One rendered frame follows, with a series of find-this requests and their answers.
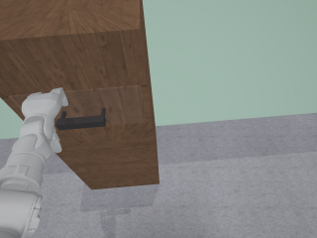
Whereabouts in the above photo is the handle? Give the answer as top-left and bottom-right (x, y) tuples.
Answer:
(55, 108), (106, 131)

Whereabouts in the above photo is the cabinet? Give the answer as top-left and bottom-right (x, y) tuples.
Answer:
(0, 0), (159, 190)

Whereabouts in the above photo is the left robot upper arm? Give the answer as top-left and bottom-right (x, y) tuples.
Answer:
(0, 188), (43, 238)

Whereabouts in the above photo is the robot left forearm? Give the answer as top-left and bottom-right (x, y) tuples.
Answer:
(0, 113), (54, 192)

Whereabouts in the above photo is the drawer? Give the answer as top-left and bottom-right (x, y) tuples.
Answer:
(9, 85), (146, 129)

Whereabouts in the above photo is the robot left hand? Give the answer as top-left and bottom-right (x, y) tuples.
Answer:
(21, 87), (68, 153)

